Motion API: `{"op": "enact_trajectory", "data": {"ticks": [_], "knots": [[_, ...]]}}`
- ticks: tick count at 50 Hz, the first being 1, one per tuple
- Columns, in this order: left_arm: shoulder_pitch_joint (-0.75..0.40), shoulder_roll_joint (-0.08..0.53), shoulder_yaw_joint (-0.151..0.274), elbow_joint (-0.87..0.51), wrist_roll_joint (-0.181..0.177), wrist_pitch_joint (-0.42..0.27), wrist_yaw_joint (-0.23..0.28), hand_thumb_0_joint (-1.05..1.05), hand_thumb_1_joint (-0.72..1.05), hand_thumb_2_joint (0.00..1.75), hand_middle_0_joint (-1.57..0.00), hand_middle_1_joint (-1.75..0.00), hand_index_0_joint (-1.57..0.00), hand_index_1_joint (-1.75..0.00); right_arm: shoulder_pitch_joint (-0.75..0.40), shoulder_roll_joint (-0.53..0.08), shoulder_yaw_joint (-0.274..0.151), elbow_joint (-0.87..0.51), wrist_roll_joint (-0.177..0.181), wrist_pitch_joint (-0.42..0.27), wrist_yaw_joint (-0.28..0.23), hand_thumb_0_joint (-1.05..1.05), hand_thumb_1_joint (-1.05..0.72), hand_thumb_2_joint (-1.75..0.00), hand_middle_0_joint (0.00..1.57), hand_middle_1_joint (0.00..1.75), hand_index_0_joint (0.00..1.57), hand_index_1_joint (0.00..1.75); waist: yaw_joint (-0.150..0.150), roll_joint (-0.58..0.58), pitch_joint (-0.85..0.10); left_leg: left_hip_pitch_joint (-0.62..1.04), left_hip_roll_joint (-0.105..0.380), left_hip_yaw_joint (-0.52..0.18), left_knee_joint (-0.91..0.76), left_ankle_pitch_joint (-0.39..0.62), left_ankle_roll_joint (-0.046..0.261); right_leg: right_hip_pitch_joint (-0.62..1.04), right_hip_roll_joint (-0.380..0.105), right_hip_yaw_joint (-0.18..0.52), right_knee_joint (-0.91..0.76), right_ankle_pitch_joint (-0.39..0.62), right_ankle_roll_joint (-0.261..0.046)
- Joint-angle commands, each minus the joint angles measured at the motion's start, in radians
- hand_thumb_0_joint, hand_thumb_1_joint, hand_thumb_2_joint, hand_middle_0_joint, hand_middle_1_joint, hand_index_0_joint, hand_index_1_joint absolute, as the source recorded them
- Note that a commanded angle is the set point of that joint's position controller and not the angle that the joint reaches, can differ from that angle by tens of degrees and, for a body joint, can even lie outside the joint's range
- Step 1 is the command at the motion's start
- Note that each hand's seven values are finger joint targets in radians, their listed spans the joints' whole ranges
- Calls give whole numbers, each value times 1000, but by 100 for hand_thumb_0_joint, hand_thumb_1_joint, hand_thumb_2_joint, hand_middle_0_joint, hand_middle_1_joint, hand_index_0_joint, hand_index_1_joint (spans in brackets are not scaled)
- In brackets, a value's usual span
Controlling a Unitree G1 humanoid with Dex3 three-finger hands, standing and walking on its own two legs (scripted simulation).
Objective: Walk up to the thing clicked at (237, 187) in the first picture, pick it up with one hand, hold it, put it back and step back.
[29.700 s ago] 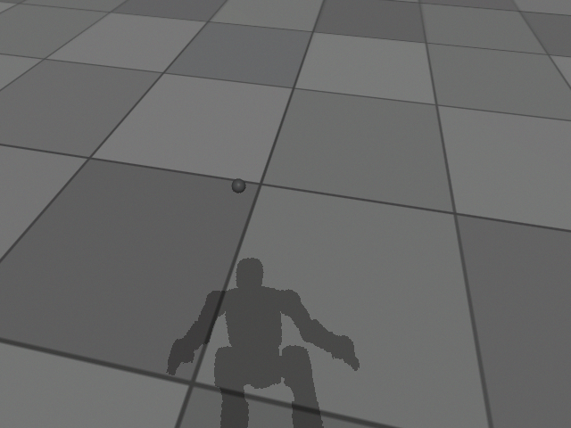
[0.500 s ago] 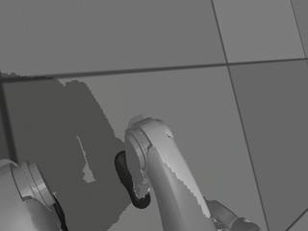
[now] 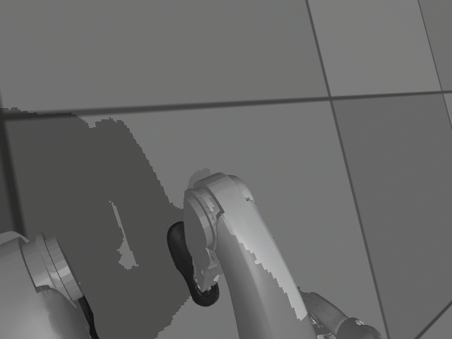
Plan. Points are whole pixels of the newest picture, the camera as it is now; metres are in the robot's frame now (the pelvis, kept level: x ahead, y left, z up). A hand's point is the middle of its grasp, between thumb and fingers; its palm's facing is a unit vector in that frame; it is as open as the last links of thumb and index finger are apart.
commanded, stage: withdraw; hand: left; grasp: from above
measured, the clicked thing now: out of the picture +0.45 +0.31 -0.27
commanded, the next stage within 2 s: home in 0.88 s
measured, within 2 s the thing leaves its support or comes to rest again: neither
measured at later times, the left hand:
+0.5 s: hand out of the picture +0.42 +0.33 -0.07, palm faces -0.39 -0.10 -0.92, open 14.0 cm
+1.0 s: hand out of the picture +0.43 +0.32 -0.14, palm faces -0.34 -0.09 -0.94, open 13.7 cm
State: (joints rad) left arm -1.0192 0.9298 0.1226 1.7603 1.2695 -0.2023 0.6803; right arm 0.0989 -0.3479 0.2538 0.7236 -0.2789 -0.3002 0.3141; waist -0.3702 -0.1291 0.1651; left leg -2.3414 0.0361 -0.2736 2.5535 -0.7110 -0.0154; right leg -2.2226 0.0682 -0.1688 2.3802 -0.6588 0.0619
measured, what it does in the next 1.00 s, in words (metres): stands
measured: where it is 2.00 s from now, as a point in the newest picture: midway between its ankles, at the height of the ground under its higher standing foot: (147, 309)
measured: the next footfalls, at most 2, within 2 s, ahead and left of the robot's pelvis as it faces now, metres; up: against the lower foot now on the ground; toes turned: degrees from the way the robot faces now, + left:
none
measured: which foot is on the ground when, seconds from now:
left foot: down 0.00-1.00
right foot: down 0.00-1.00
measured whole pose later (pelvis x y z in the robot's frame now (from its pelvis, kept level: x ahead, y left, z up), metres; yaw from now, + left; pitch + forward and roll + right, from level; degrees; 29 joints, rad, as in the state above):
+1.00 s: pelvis -0.01 -0.01 +0.02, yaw +7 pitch +33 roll -8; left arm -0.93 0.71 0.09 1.37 1.27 -0.18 0.47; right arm 0.20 -0.29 0.07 0.74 -0.15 -0.07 0.14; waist -0.27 -0.02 -0.02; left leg -2.35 0.01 -0.14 2.40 -0.63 -0.01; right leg -2.26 0.02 -0.07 2.33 -0.65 0.03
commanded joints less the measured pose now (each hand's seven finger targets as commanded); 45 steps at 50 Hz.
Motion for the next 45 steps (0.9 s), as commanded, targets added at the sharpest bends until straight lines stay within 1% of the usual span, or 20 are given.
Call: {"op": "enact_trajectory", "data": {"ticks": [1, 2, 3, 4, 5, 6, 7, 8, 11, 12, 15, 17, 19, 23, 27, 30, 34, 38, 41, 45], "knots": [[-249, 232, 28, -138, -13, 2, 45, 0, -51, 98, -5, -101, -7, -100, 180, -321, -93, 18, 17, -3, -7, 0, -89, -90, 20, 30, 20, 30, -35, 534, -656, 512, 25, 105, -267, 209, 9, 338, 40, -115, -189, 257, -77], [-281, 260, 45, -186, -5, 2, 50, 0, -51, 97, -6, -101, -7, -99, 196, -322, -95, 20, 14, -5, -4, 0, -89, -90, 20, 30, 20, 30, -35, 566, -675, 524, 23, 108, -266, 222, 8, 343, 35, -116, -183, 268, -77], [-280, 260, 62, -253, -9, 6, 51, 0, -51, 97, -5, -101, -7, -99, 192, -329, -116, 16, 14, -4, -3, 0, -89, -90, 20, 30, 20, 30, -8, 613, -738, 571, 21, 112, -280, 243, 1, 345, 34, -114, -182, 279, -83], [-245, 240, 47, -207, -8, 19, 45, 0, -52, 98, -6, -100, -7, -99, 185, -316, -118, 21, 16, -6, 2, 0, -90, -90, 20, 30, 20, 30, -21, 619, -703, 563, 23, 120, -275, 224, 0, 340, 32, -107, -178, 270, -85], [-269, 257, 70, -309, -17, 20, 45, 0, -53, 99, -6, -100, -7, -100, 186, -318, -131, 28, 16, -6, 4, 0, -90, -90, 20, 30, 20, 30, 6, 647, -762, 576, 20, 128, -279, 239, -1, 350, 34, -105, -187, 277, -84], [-236, 214, 48, -338, -21, 32, 33, 0, -53, 99, -6, -100, -6, -99, 176, -303, -139, 9, 26, -4, 7, 0, -90, -90, 20, 30, 20, 30, 18, 678, -799, 605, 17, 135, -298, 251, -5, 364, 32, -98, -191, 286, -91], [-247, 210, 62, -442, -41, 36, 26, 0, -53, 99, -6, -100, -6, -100, 174, -294, -154, 6, 35, -1, 12, 0, -90, -90, 20, 30, 20, 30, 48, 718, -877, 641, 16, 133, -309, 269, -8, 356, 29, -100, -187, 296, -94], [-194, 141, 18, -425, -52, 54, 10, 0, -54, 100, -6, -100, -6, -100, 168, -276, -162, 19, 45, 4, 18, 0, -90, -90, 20, 30, 20, 30, 62, 743, -880, 663, 15, 139, -323, 268, -13, 333, 27, -94, -185, 292, -99], [-146, 112, 33, -553, -95, 101, -30, 0, -53, 101, -6, -101, -6, -101, 184, -274, -214, 28, 87, 38, 21, 0, -90, -90, 20, 30, 20, 30, 118, 735, -955, 635, 7, 162, -348, 290, -2, 317, 30, -72, -210, 307, -100], [-93, 78, 10, -528, -97, 129, -54, 0, -53, 100, -6, -101, -6, -101, 191, -268, -225, 29, 101, 54, 24, 0, -90, -90, 20, 30, 20, 30, 127, 701, -969, 627, 6, 176, -343, 314, 3, 338, 33, -56, -222, 333, -99], [-100, -43, -67, -544, -135, 181, -137, 0, -52, 101, -7, -102, -7, -102, 215, -244, -256, 34, 142, 100, 15, 0, -90, -90, 20, 30, 20, 30, 119, 555, -913, 525, 4, 193, -369, 265, 28, 333, 38, -29, -277, 304, -93], [-107, -63, -78, -588, -167, 203, -200, 0, -51, 102, -7, -103, -6, -103, 243, -236, -274, 22, 158, 129, 3, 0, -90, -90, 20, 30, 20, 30, 118, 448, -884, 490, -2, 192, -401, 225, 41, 363, 31, -13, -322, 260, -91], [-125, -128, -125, -614, -201, 210, -273, 0, -51, 102, -8, -103, -7, -104, 250, -220, -289, 9, 169, 157, -12, 0, -90, -90, 20, 30, 20, 30, 110, 379, -880, 477, -7, 194, -423, 202, 47, 405, 29, 7, -349, 230, -90], [-169, -142, -153, -604, -219, 183, -394, 0, -53, 104, -9, -103, -7, -105, 245, -196, -300, -22, 188, 202, -61, 0, -90, -91, 20, 30, 20, 30, 103, 237, -816, 416, -24, 198, -453, 127, 58, 435, 19, 44, -407, 127, -91], [-168, -120, -161, -538, -187, 134, -455, 0, -52, 103, -9, -103, -7, -105, 222, -183, -286, -51, 191, 227, -118, 0, -90, -91, 20, 30, 20, 30, 114, 141, -703, 350, -40, 215, -464, 36, 58, 420, 10, 70, -468, -18, -98], [-202, -95, -153, -535, -155, 84, -452, 0, -50, 102, -10, -102, -8, -104, 211, -160, -265, -61, 190, 237, -153, 0, -90, -90, 20, 30, 20, 30, 134, 200, -723, 374, -47, 230, -475, 38, 52, 419, 4, 78, -449, -15, -99], [-284, -87, -160, -507, -93, 27, -403, 0, -50, 101, -10, -100, -9, -102, 208, -159, -248, -54, 177, 240, -184, 0, -90, -90, 20, 30, 20, 30, 105, 268, -721, 427, -45, 222, -472, 36, 45, 340, 0, 62, -413, 6, -104], [-330, -51, -139, -419, -34, -10, -317, 0, -49, 99, -11, -99, -10, -99, 220, -171, -233, -40, 158, 236, -200, 0, -90, -90, 20, 30, 20, 30, 92, 343, -755, 474, -42, 222, -438, 68, 37, 279, -6, 46, -365, 44, -106], [-360, 4, -90, -404, -2, -25, -246, 0, -48, 98, -11, -99, -11, -98, 241, -184, -227, -28, 140, 223, -203, 0, -90, -90, 20, 30, 20, 30, 94, 418, -806, 530, -40, 220, -431, 105, 28, 276, -9, 27, -330, 83, -106], [-322, 72, 6, -524, 1, 1, -164, 0, -48, 96, -10, -97, -11, -96, 243, -201, -253, -23, 126, 211, -198, 0, -90, -90, 20, 30, 20, 30, 136, 575, -977, 684, -36, 227, -445, 194, 11, 274, -26, 2, -268, 182, -107]]}}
